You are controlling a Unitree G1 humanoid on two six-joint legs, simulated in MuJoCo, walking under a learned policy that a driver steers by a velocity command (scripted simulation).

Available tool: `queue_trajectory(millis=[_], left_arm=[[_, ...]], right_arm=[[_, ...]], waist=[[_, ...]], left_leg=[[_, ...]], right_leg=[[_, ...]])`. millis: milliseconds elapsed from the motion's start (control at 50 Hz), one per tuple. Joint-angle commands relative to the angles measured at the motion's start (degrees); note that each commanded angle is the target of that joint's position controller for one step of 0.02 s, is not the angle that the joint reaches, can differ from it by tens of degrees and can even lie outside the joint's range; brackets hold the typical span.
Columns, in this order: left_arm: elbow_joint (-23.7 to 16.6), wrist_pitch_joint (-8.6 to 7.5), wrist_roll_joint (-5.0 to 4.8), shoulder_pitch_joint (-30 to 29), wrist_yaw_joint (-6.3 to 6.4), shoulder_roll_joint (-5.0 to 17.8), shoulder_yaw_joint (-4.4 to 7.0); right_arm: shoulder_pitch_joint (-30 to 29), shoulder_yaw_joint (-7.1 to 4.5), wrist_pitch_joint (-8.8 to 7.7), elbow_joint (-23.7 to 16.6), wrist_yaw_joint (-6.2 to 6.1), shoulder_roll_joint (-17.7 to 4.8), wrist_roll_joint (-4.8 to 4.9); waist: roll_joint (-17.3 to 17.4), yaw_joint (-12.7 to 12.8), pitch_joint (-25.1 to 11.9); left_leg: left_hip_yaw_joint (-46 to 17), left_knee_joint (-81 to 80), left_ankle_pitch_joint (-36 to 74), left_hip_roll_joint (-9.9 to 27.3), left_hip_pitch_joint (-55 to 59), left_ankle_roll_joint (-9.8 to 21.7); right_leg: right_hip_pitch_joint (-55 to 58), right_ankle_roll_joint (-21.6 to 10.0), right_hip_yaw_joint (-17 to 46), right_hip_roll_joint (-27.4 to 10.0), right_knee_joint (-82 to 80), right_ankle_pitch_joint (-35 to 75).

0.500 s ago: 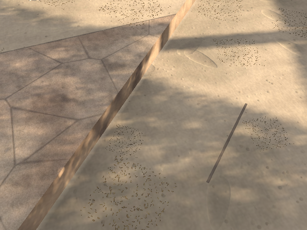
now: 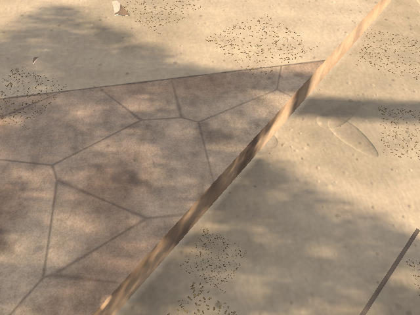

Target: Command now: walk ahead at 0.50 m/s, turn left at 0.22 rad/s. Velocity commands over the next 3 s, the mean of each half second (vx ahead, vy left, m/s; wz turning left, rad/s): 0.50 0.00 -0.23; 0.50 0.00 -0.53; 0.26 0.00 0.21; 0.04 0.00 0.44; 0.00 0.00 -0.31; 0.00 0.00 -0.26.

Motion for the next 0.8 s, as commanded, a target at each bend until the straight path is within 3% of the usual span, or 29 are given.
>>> queue_trajectory(millis=[20,60,100,140,220,260,300,320,340,360,380,420,440,520,660,740,780,800], left_arm=[[-0.70,-0.01,0.28,5.08,-0.19,5.87,1.44],[-0.01,-0.09,-0.82,5.59,-0.36,6.76,1.66],[0.03,0.16,-1.40,5.64,-0.03,9.11,2.35],[0.17,0.70,-1.68,6.22,0.32,10.35,2.79],[1.67,1.67,-2.39,11.38,0.53,11.54,3.09],[1.95,2.18,-2.41,12.15,0.77,11.64,3.09],[1.91,2.51,-1.86,12.65,1.02,9.52,2.36],[1.10,2.32,-1.29,12.10,0.95,6.34,1.25],[-0.98,1.59,-0.77,15.07,1.07,1.66,-0.22],[-1.88,1.17,-2.44,16.93,1.35,4.17,0.24],[-1.40,1.53,-3.22,14.75,1.50,8.65,1.52],[-1.81,2.66,-2.36,11.10,1.51,8.43,1.93],[-2.10,3.30,-2.04,10.58,1.38,7.69,2.17],[-3.97,4.95,-1.55,8.80,0.91,4.44,1.82],[-8.99,4.86,-1.59,-2.66,-1.19,2.63,0.86],[-12.03,5.04,-1.93,-6.87,-2.39,3.56,1.04],[-12.68,5.25,-1.51,-5.72,-2.62,5.12,1.83],[-12.23,5.46,-1.29,-2.25,-2.46,6.57,2.67]], right_arm=[[-2.68,-1.37,-1.18,-5.83,0.32,-5.04,-0.50],[-3.02,-0.61,-1.23,-6.45,0.57,-2.89,-0.94],[-6.91,0.28,-1.80,-8.05,0.69,-1.73,-1.84],[-10.87,0.71,-2.36,-8.92,1.10,-1.63,-1.64],[-16.92,0.17,-3.10,-10.93,1.75,-4.03,-0.57],[-16.60,-0.60,-3.54,-11.16,1.82,-5.73,-0.36],[-10.82,-1.86,-3.60,-9.46,1.28,-7.63,-0.55],[-4.22,-2.89,-3.69,-8.78,0.67,-10.32,-1.42],[2.69,-4.17,-2.99,-8.30,0.17,-15.45,-2.61],[5.37,-4.30,-2.46,-6.58,0.70,-14.67,-2.33],[2.77,-3.23,-2.58,-7.07,0.91,-10.59,-1.64],[-3.60,-1.87,-2.63,-7.47,1.19,-5.95,-1.73],[-5.74,-1.61,-2.73,-7.26,1.19,-4.69,-2.02],[-6.32,-2.70,-3.68,-5.61,0.69,-6.06,-2.09],[-3.11,-3.95,-2.60,-2.97,-0.52,-9.32,-1.45],[-1.21,-4.85,-1.51,-1.62,-0.49,-11.41,-0.15],[-1.42,-5.41,-0.85,-1.67,-0.68,-13.06,0.38],[-1.48,-5.70,-0.53,-1.71,-0.82,-14.07,0.62]], waist=[[-5.56,1.68,-2.33],[-6.32,0.70,-1.96],[-5.98,1.23,-1.23],[-5.71,2.33,-0.86],[-6.34,4.21,-0.88],[-6.99,2.93,-1.50],[-7.04,-0.48,-3.64],[-4.43,-3.94,-8.02],[9.23,-4.92,-15.53],[16.29,-4.49,-17.09],[9.64,-4.40,-10.74],[5.21,-1.88,-4.23],[5.66,-0.44,-2.31],[3.66,1.14,-0.70],[1.68,-2.28,2.19],[1.90,-2.78,3.93],[3.22,-1.13,1.56],[4.08,1.23,-1.23]], left_leg=[[-0.59,-1.09,3.27,7.13,-15.82,-0.41],[1.31,-7.56,3.34,7.92,-14.79,-1.06],[2.81,-16.33,7.24,8.10,-13.25,-2.04],[3.75,-25.32,15.01,6.67,-9.19,-2.60],[3.42,-34.58,22.65,3.84,-4.18,-3.32],[3.01,-38.08,21.65,3.44,-0.20,-2.42],[3.83,-41.29,19.37,3.43,10.12,-0.65],[-1.34,-41.61,17.52,9.38,20.18,1.94],[-18.16,-43.83,13.17,22.66,36.95,7.71],[-34.16,-49.72,0.24,27.53,37.57,12.19],[-29.90,-51.30,-4.71,25.29,32.34,10.75],[-16.82,-53.24,5.13,20.62,22.28,8.48],[-12.20,-54.67,10.37,19.07,18.47,8.03],[-1.08,-58.03,24.73,18.08,14.33,8.73],[10.67,-58.71,27.64,17.68,17.41,7.16],[13.54,-55.95,31.48,19.56,22.98,5.40],[15.67,-49.71,47.39,19.45,24.81,4.34],[16.85,-43.21,57.18,18.95,24.67,3.79]], right_leg=[[14.37,-11.38,20.09,-16.24,-13.49,6.41],[11.48,-12.90,17.69,-15.52,-15.67,8.93],[8.72,-13.42,15.19,-14.81,-17.13,9.92],[6.10,-12.02,12.01,-12.62,-17.30,8.40],[7.37,-9.79,13.57,-13.20,-14.47,5.30],[8.58,-8.02,15.94,-14.07,-11.61,1.33],[6.58,-5.41,15.46,-11.46,-5.23,0.55],[1.87,-3.02,12.68,-7.71,6.09,-1.70],[-13.54,0.72,5.55,-1.43,25.71,-17.18],[-23.24,1.26,6.79,-1.56,38.26,-26.27],[-26.13,1.14,9.00,-4.44,43.70,-21.83],[-24.43,1.53,7.51,-7.43,43.09,-13.61],[-22.64,1.71,7.64,-8.75,41.31,-11.03],[-20.57,3.15,6.85,-9.79,37.26,-4.30],[-19.28,2.33,2.43,-8.83,17.98,9.22],[-19.10,-0.50,-0.25,-8.05,12.33,4.32],[-13.67,-2.67,-3.54,-5.00,11.06,-1.45],[-7.65,-4.07,-5.38,-2.58,10.70,-3.95]])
